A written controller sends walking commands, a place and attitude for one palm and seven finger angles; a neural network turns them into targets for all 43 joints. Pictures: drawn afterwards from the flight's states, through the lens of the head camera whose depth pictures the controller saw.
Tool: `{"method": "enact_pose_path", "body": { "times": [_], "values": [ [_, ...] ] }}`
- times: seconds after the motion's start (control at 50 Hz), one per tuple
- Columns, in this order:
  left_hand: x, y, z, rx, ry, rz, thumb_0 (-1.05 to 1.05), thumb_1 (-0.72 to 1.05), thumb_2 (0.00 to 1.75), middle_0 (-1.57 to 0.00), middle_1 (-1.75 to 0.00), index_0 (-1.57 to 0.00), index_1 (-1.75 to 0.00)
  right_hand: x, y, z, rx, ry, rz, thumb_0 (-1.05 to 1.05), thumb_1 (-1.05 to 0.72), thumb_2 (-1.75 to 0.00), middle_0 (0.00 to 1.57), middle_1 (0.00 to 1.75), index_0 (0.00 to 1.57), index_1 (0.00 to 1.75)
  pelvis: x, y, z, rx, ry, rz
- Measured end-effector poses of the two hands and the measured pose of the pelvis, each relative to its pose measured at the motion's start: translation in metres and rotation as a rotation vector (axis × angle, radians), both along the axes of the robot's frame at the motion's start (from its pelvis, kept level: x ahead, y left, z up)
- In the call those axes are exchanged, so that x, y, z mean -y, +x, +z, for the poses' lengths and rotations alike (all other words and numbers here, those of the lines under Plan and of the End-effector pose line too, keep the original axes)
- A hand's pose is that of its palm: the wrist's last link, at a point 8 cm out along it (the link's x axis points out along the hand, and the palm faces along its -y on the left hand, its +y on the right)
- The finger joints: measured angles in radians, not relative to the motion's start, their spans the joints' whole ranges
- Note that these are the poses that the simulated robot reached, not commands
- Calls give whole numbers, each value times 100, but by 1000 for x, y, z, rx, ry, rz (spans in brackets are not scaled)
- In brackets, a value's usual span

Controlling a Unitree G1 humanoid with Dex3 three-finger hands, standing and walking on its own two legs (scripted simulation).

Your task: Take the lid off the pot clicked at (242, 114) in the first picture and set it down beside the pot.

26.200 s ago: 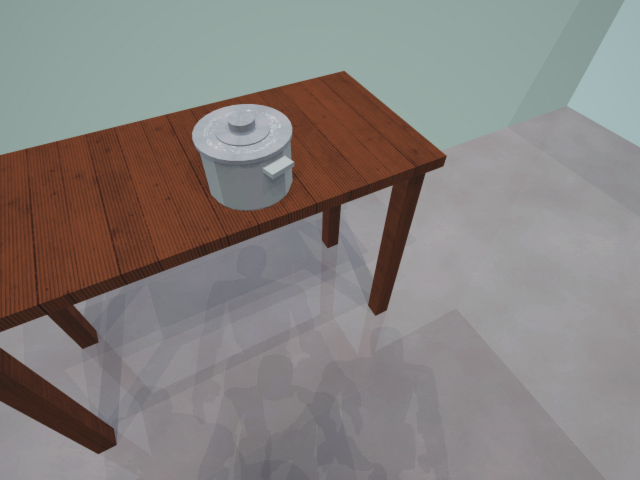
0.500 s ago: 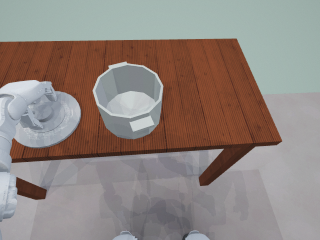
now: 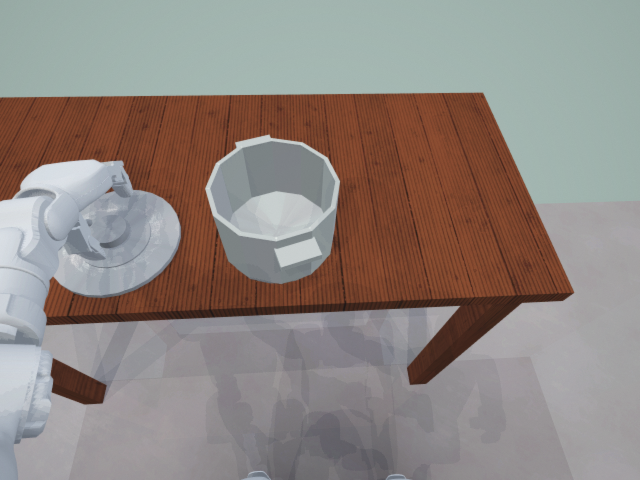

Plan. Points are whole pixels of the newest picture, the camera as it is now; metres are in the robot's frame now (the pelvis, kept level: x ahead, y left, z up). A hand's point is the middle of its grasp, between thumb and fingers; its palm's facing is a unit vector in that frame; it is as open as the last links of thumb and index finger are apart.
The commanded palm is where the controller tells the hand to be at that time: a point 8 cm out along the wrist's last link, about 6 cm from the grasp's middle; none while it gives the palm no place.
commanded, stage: raise the empty hand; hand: left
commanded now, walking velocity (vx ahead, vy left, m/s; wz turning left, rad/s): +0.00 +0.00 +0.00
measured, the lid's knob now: (110, 231) +0.45 +0.29 -0.01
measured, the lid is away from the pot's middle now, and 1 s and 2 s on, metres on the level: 0.24 0.24 0.24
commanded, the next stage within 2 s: draw the hand back to the body in 1.10 s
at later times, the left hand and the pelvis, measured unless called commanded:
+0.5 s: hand (71, 188) +0.45 +0.29 +0.09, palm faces -0.41 -0.07 -0.91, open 11.0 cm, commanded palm +0.45 +0.29 +0.16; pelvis +0.01 +0.00 +0.01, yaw +1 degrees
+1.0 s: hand (43, 158) +0.44 +0.29 +0.15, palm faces -0.35 -0.06 -0.93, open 11.0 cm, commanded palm +0.44 +0.29 +0.21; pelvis +0.01 -0.01 +0.02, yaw +2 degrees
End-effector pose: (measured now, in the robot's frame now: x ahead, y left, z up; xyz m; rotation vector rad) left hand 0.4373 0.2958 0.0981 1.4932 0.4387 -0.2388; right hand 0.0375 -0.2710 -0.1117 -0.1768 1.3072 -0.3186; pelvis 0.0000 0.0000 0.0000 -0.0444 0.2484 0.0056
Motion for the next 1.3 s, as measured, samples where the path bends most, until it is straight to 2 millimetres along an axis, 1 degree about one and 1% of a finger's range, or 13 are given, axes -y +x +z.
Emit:
{"method": "enact_pose_path", "body": {
  "times": [0.26,0.46,0.58,0.86,1.02,1.16,1.3],
  "values": [
    [5,7,28,-1,7,-2,0,3,58,-34,-90,-34,-90,0,2,4,20,5,-1,0,-91,-90,21,30,20,30,1,4,6,30,6,3],
    [2,12,49,10,6,14,0,3,58,-34,-90,-34,-90,2,11,8,36,9,4,0,-91,-90,21,30,20,30,3,9,11,44,10,4],
    [4,13,64,27,11,2,0,3,58,-34,-90,-34,-90,4,22,10,49,12,18,0,-91,-90,21,30,20,30,5,12,13,55,12,12],
    [2,7,95,63,17,26,0,3,58,-34,-90,-34,-90,5,57,14,119,38,66,0,-91,-90,21,30,20,30,11,16,18,84,19,23],
    [4,3,112,70,30,34,0,3,58,-34,-91,-34,-91,6,69,15,139,45,95,0,-91,-90,21,30,20,30,14,15,19,99,21,32],
    [8,6,115,54,32,39,0,2,58,-34,-91,-34,-91,9,69,16,141,44,98,0,-91,-90,21,30,20,30,16,13,20,102,23,31],
    [3,6,112,49,28,51,0,3,58,-34,-90,-34,-91,14,57,17,124,35,70,0,-91,-90,21,30,20,30,17,13,20,102,23,24]
  ]
}}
